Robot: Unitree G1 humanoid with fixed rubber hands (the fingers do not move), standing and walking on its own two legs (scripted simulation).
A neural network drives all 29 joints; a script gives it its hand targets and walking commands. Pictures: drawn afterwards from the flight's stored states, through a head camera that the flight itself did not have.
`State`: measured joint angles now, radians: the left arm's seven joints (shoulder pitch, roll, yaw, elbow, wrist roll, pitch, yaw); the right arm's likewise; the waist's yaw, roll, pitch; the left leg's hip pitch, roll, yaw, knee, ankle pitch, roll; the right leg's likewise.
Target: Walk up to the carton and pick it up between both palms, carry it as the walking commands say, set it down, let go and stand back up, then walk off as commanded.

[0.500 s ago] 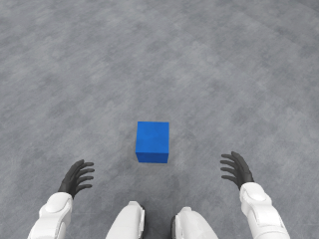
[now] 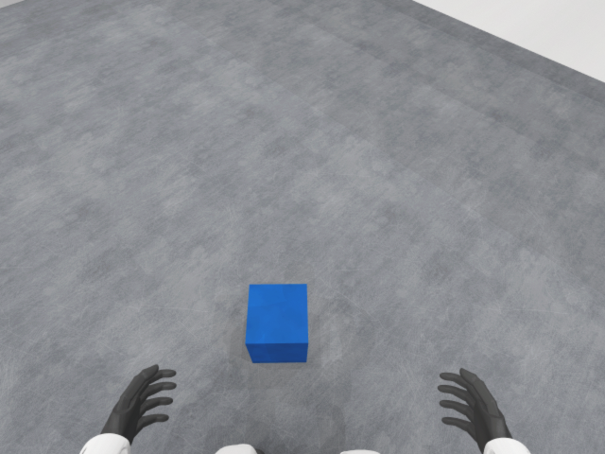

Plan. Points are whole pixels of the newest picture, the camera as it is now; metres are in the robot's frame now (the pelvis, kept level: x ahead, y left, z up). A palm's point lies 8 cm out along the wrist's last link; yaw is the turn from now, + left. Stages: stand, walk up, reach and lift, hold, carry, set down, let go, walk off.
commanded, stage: let go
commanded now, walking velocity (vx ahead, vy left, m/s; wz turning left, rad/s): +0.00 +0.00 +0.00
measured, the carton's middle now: (278, 324) +0.50 +0.07 -0.66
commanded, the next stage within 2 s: stand in 0.16 s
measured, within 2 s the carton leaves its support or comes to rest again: neither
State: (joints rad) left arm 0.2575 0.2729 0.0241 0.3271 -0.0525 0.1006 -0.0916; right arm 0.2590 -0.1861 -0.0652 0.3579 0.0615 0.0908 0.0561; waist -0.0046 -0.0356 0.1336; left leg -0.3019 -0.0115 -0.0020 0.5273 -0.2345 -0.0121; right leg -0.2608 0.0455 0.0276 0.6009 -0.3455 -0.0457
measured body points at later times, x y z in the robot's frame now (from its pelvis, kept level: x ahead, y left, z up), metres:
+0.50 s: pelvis +0.01 +0.01 +0.00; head -0.06 +0.02 +0.44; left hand +0.13 +0.28 -0.09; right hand +0.13 -0.26 -0.09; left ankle +0.03 +0.13 -0.73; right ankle -0.02 -0.08 -0.73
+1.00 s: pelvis -0.01 +0.02 +0.00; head -0.10 +0.04 +0.44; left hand +0.08 +0.30 -0.12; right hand +0.09 -0.26 -0.10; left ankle +0.03 +0.13 -0.73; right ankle -0.02 -0.08 -0.73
